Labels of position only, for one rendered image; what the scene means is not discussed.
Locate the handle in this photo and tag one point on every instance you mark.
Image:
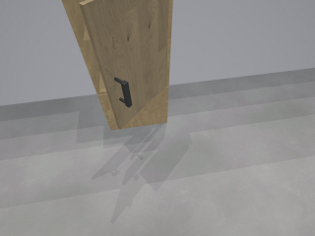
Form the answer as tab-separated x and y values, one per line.
126	92

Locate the cupboard door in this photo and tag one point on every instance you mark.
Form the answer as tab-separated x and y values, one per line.
130	40

